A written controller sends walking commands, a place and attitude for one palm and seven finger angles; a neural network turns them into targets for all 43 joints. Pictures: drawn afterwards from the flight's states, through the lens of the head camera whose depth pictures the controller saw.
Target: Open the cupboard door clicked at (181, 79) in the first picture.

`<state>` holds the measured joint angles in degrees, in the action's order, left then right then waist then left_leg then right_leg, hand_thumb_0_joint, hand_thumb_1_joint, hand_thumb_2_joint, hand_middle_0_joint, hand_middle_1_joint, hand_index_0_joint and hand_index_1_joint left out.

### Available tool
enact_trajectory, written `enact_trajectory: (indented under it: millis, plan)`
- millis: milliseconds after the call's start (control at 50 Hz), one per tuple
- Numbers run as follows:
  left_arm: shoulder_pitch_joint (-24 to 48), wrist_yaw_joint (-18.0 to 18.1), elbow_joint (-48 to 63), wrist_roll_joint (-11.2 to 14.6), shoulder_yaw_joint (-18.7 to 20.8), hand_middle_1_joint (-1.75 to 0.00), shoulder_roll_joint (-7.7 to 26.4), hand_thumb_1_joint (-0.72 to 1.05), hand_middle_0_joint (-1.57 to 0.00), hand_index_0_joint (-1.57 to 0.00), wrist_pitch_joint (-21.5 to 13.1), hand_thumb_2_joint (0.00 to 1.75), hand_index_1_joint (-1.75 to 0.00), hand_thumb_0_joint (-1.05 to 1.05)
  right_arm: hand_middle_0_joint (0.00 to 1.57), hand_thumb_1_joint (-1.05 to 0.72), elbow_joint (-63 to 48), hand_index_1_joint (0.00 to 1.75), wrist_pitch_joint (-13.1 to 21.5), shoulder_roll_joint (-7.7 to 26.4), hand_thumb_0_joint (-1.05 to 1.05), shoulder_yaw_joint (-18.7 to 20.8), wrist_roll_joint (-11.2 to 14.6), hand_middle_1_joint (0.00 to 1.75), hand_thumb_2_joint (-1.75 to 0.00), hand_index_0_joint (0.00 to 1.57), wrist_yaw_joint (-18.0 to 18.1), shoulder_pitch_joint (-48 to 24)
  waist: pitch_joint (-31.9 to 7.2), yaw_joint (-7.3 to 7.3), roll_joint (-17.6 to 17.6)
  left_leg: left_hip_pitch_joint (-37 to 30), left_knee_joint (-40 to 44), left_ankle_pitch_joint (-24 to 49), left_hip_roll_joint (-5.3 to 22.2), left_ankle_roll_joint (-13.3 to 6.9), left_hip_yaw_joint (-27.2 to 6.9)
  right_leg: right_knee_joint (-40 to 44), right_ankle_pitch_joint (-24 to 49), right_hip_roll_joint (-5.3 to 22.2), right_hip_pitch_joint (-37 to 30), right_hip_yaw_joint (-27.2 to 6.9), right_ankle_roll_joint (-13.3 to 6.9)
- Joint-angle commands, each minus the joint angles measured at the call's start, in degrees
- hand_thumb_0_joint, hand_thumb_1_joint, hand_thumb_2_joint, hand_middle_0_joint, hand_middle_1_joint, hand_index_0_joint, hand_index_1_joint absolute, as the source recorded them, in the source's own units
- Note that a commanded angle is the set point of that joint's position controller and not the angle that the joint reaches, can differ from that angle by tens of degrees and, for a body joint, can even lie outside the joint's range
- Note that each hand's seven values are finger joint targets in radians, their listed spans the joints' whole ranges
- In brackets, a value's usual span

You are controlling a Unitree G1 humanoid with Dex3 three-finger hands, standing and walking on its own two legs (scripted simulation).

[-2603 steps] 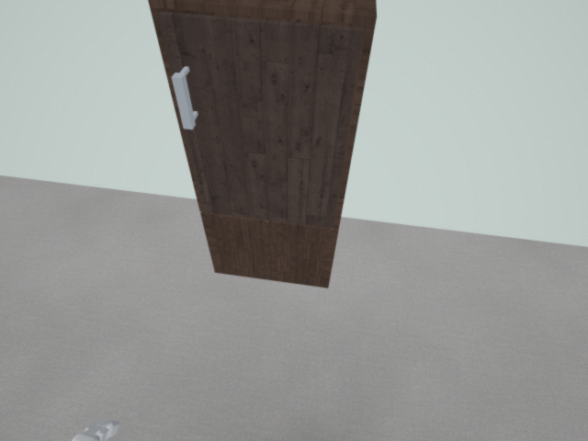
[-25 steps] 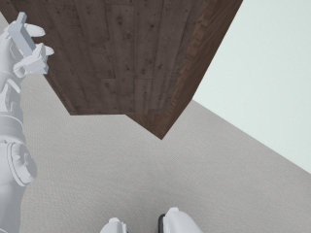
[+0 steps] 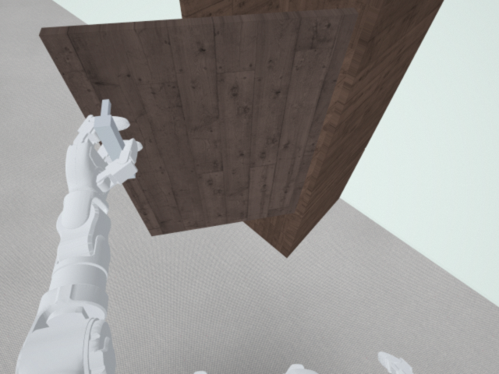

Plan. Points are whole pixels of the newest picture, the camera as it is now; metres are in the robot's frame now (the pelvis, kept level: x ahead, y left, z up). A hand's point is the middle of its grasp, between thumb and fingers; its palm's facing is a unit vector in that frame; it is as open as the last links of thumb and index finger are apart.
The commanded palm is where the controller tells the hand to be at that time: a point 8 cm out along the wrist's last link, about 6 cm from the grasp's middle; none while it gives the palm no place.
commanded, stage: pull the door open along its arc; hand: left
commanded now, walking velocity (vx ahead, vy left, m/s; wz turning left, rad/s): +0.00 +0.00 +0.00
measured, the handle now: (117, 140) +0.47 +0.23 +0.08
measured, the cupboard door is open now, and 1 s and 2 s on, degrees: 53 83 82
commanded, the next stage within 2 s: open thumb and fingers to let go in 0.98 s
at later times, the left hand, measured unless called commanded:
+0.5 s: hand (137, 165) +0.42 +0.18 +0.08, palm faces +0.43 -0.90 -0.01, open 5.8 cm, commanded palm +0.36 +0.22 +0.08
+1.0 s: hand (188, 263) +0.26 +0.09 +0.09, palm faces +0.29 -0.96 +0.05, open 6.2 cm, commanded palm +0.21 +0.14 +0.08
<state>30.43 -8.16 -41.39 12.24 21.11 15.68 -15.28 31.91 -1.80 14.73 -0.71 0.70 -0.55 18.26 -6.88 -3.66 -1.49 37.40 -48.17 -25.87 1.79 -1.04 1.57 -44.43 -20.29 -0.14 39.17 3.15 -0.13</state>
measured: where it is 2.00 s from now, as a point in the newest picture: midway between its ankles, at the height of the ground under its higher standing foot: outside the picture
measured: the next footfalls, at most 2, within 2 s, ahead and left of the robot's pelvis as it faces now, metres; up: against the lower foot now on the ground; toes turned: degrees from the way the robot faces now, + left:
none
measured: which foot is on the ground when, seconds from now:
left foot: down 0.00-1.00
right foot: down 0.00-1.00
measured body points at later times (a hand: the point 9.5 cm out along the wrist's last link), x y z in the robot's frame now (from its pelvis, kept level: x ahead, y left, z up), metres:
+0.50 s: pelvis -0.03 -0.02 +0.00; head +0.04 -0.03 +0.45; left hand +0.39 +0.23 +0.09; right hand -0.01 -0.28 -0.13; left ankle -0.03 +0.10 -0.70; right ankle +0.01 -0.12 -0.70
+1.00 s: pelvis +0.00 -0.02 +0.02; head +0.01 -0.03 +0.47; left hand +0.24 +0.14 +0.09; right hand +0.21 -0.22 -0.06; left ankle -0.03 +0.10 -0.70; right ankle +0.01 -0.12 -0.70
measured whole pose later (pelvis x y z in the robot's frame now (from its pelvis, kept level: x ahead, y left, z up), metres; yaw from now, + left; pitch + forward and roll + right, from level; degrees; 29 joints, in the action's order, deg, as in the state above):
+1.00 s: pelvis +0.00 -0.02 +0.02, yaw +1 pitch +5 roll +0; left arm -15.7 18.8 3.0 0.4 -8.7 -3.1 -12.2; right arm 29.7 0.5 10.5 -0.9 -2.3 -1.0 8.7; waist -4.7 0.6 -2.0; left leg 22.3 -40.4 -23.4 0.8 0.0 1.5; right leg -40.5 -20.2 0.5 25.6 3.1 -1.2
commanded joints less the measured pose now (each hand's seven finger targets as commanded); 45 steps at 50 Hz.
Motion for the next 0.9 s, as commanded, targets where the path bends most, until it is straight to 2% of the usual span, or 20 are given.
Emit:
enact_trajectory:
  millis: [0, 20, 40, 80, 120, 140, 200, 300, 320, 380, 500, 580, 640, 700, 720, 740, 780, 820, 840, 880]
  plan:
    - [24.64, 14.78, 10.58, -7.41, 1.09, -1.35, 12.31, 0.9, -0.4, -0.4, -4.18, 0.9, -1.35, 0.0, 0.2, -0.9, -1.48, 0.3, 2.96, 6.94, 0.0, 3.29, -1.78, 0.3, -0.9, 0.2, 0.3, 6.47, -18.64, -0.63, -5.63, -8.32, 4.06, 24.71, -1.27, 1.45, -1.93, 0.49, 19.56, -1.12, -9.31, -0.19, -0.63]
    - [26.45, 17.09, 11.24, -9.0, 0.96, -1.35, 12.13, 0.9, -0.4, -0.4, -4.79, 0.9, -1.35, 0.0, 0.2, -0.9, -1.14, 0.3, 3.06, 6.83, 0.0, 3.35, -2.17, 0.3, -0.9, 0.2, 0.21, 6.81, -19.85, -0.71, -4.62, -8.53, 3.7, 25.02, -1.25, 1.42, -2.37, 0.37, 19.22, -1.1, -9.36, -0.11, -0.79]
    - [26.5, 17.62, 10.39, -10.88, -0.89, -1.35, 11.52, 0.9, -0.4, -0.4, -5.4, 0.9, -1.35, 0.0, 0.2, -0.9, -0.65, 0.3, 3.17, 6.93, 0.0, 3.47, -2.41, 0.3, -0.9, 0.2, 0.16, 6.73, -21.37, -1.32, -5.54, -9.8, 3.44, 24.95, -1.15, 1.54, -2.36, 0.12, 19.26, -1.03, -8.9, -0.34, -0.79]
    - [29.08, 19.7, 9.84, -10.79, -1.65, -1.35, 9.58, 0.9, -0.4, -0.4, -6.33, 0.9, -1.35, 0.0, 0.2, -0.9, -0.37, 0.3, 3.48, 6.72, 0.0, 3.43, -2.53, 0.3, -0.9, 0.2, 0.34, 5.79, -22.19, -1.57, -3.82, -8.91, 3.64, 21.56, -1.39, 1.43, -2.1, 0.93, 17.94, -1.07, -10.05, -0.62, -0.72]
    - [30.39, 22.61, 6.99, -8.84, -0.09, -1.35, 8.12, 0.9, -0.4, -0.4, -6.57, 0.9, -1.35, 0.0, 0.2, -0.9, -0.15, 0.3, 4.0, 6.61, 0.0, 3.26, -2.7, 0.3, -0.9, 0.2, 0.96, 4.93, -20.73, -1.7, 2.54, -5.52, 4.57, 17.18, -1.62, 1.02, -2.31, 2.48, 16.11, -1.23, -12.59, -0.67, -0.51]
    - [30.45, 23.33, 5.79, -8.8, -0.78, -1.35, 7.16, 0.9, -0.4, -0.4, -6.88, 0.9, -1.35, 0.0, 0.2, -0.9, 0.19, 0.3, 4.37, 6.52, 0.0, 3.17, -2.54, 0.3, -0.9, 0.2, 1.09, 4.29, -20.31, -1.81, 1.87, -4.99, 4.95, 15.01, -1.76, 1.02, -1.94, 2.91, 14.78, -1.14, -12.72, -1.01, -0.39]
    - [33.38, 23.87, 4.98, -10.73, -0.8, -1.35, 9.19, 0.9, -0.4, -0.4, -8.65, 0.9, -1.35, 0.0, 0.2, -0.9, 1.23, 0.3, 4.78, 6.59, 0.0, 3.05, -2.91, 0.3, -0.9, 0.2, 1.47, 4.38, -20.42, -1.78, -0.51, -4.55, 5.31, 13.98, -2.0, 0.63, -1.6, 3.09, 14.5, -0.83, -13.29, -1.56, -0.6]
    - [35.28, 23.24, 2.69, -12.33, -1.05, -1.35, 10.55, 0.9, -0.4, -0.4, -11.7, 0.9, -1.35, 0.0, 0.2, -0.9, 2.76, 0.3, 5.14, 6.74, 0.0, 3.25, -3.41, 0.3, -0.9, 0.2, 1.62, 5.43, -20.35, -2.3, -0.5, -3.86, 5.52, 12.93, -2.07, 0.11, -1.35, 3.82, 14.3, -0.69, -14.01, -2.2, -0.55]
    - [34.23, 22.99, 2.47, -12.23, -0.71, -1.35, 10.92, 0.9, -0.4, -0.4, -12.24, 0.9, -1.35, 0.0, 0.2, -0.9, 2.85, 0.3, 5.06, 6.77, 0.0, 3.35, -3.41, 0.3, -0.9, 0.2, 1.68, 5.71, -20.4, -2.0, -0.01, -3.62, 5.78, 12.87, -2.09, 0.08, -1.45, 4.04, 14.17, -0.79, -14.95, -2.29, -0.66]
    - [30.14, 21.81, 3.85, -11.3, -0.53, -1.35, 10.49, 0.9, -0.4, -0.4, -13.4, 0.9, -1.35, 0.0, 0.2, -0.9, 2.69, 0.3, 5.09, 6.79, 0.0, 3.58, -3.22, 0.3, -0.9, 0.2, 1.52, 5.67, -22.45, -0.62, -2.39, -4.75, 6.17, 14.54, -2.24, 0.09, -0.74, 4.14, 16.05, -0.8, -17.09, -2.55, -0.94]
    - [18.43, 20.81, 9.33, -7.98, -1.19, -1.35, 6.87, 0.9, -0.4, -0.4, -13.32, 0.9, -1.35, 0.0, 0.2, -0.9, 1.62, 0.3, 5.3, 6.97, 0.0, 4.23, -2.51, 0.3, -0.9, 0.2, 1.11, 4.47, -20.98, 1.22, 0.1, -5.55, 7.97, 15.62, -2.16, -0.01, 0.44, 6.12, 17.18, -0.97, -20.62, -2.43, -0.87]
    - [7.52, 21.22, 17.87, -6.98, -4.93, -1.35, 1.5, 0.9, -0.4, -0.4, -12.72, 0.9, -1.35, 0.0, 0.2, -0.9, 0.17, 0.3, 5.93, 6.5, 0.0, 4.47, -2.04, 0.3, -0.9, 0.2, 0.54, 2.45, -19.32, 2.61, -1.27, -8.61, 9.43, 18.83, -1.87, 0.15, 0.86, 6.65, 19.24, -1.08, -21.01, -1.4, -1.25]
    - [-2.82, 21.75, 25.05, -6.52, -7.81, -1.35, -1.68, 0.9, -0.4, -0.4, -11.61, 0.9, -1.35, 0.0, 0.2, -0.9, -1.43, 0.3, 6.38, 6.06, 0.0, 4.38, -1.83, 0.3, -0.9, 0.2, 0.13, 0.41, -17.71, 3.91, 0.29, -10.11, 10.54, 20.81, -1.71, 0.09, 0.94, 7.07, 20.84, -0.91, -22.61, -0.93, -1.36]
    - [-11.17, 22.39, 33.81, -6.77, -11.53, -1.35, -5.03, 0.9, -0.4, -0.4, -10.22, 0.9, -1.35, 0.0, 0.2, -0.9, -3.31, 0.3, 6.57, 5.35, 0.0, 4.13, -1.69, 0.3, -0.9, 0.2, -0.06, -2.59, -14.6, 4.61, 1.13, -11.5, 11.99, 21.27, -1.52, 0.17, 0.95, 7.69, 20.76, -0.51, -23.31, -0.58, -1.39]
    - [-15.48, 22.69, 37.1, -6.94, -12.32, -1.35, -5.54, 0.9, -0.4, -0.4, -9.89, 0.9, -1.35, 0.0, 0.2, -0.9, -4.06, 0.3, 6.64, 5.13, 0.0, 4.05, -1.7, 0.3, -0.9, 0.2, -0.09, -3.55, -14.03, 5.27, 2.01, -12.09, 12.34, 22.29, -1.42, 0.16, 0.75, 7.83, 21.06, -0.42, -24.19, -0.43, -1.5]
    - [-20.62, 22.98, 40.16, -7.05, -13.71, -1.35, -7.22, 0.9, -0.4, -0.4, -9.22, 0.9, -1.35, 0.0, 0.2, -0.9, -4.8, 0.3, 6.63, 4.62, 0.0, 3.92, -1.63, 0.3, -0.9, 0.2, -0.23, -4.8, -13.52, 5.89, 0.78, -12.88, 12.78, 22.99, -1.39, 0.33, 0.97, 7.66, 21.48, -0.24, -24.56, -0.29, -1.54]
    - [-27.06, 23.79, 45.51, -7.09, -14.73, -1.35, -8.27, 0.9, -0.4, -0.4, -7.72, 0.9, -1.35, 0.0, 0.2, -0.9, -5.99, 0.3, 6.39, 4.11, 0.0, 3.43, -1.7, 0.3, -0.9, 0.2, -0.3, -6.46, -12.11, 6.47, 2.36, -13.08, 13.41, 22.49, -1.38, 0.48, 0.76, 7.87, 21.05, -0.02, -25.24, 0.0, -1.51]
    - [-33.88, 25.13, 49.84, -8.09, -16.03, -1.35, -8.95, 0.9, -0.4, -0.4, -6.15, 0.9, -1.35, 0.0, 0.2, -0.9, -7.23, 0.3, 5.85, 3.59, 0.0, 3.13, -1.88, 0.3, -0.9, 0.2, -0.07, -8.01, -9.42, 6.73, 4.04, -13.04, 13.76, 21.37, -1.33, 0.4, 0.39, 8.32, 20.1, 0.23, -25.85, -0.02, -1.5]
    - [-37.1, 25.7, 52.54, -8.34, -17.88, -1.35, -10.97, 0.9, -0.4, -0.4, -5.09, 0.9, -1.35, 0.0, 0.2, -0.9, -7.99, 0.3, 5.7, 2.87, 0.0, 2.82, -1.78, 0.3, -0.9, 0.2, -0.15, -9.15, -8.03, 6.68, 3.56, -13.55, 14.04, 20.99, -1.28, 0.4, 0.59, 8.42, 20.12, 0.36, -25.39, 0.12, -1.44]
    - [-39.81, 27.48, 56.9, -9.4, -18.47, -1.35, -11.46, 0.9, -0.4, -0.4, -3.07, 0.9, -1.35, 0.0, 0.2, -0.9, -8.86, 0.3, 5.04, 2.24, 0.0, 2.39, -2.22, 0.3, -0.9, 0.2, 0.05, -10.51, -7.2, 6.7, 3.04, -13.83, 13.76, 20.05, -1.53, 0.49, 0.52, 8.35, 19.59, 0.48, -25.25, -0.01, -1.47]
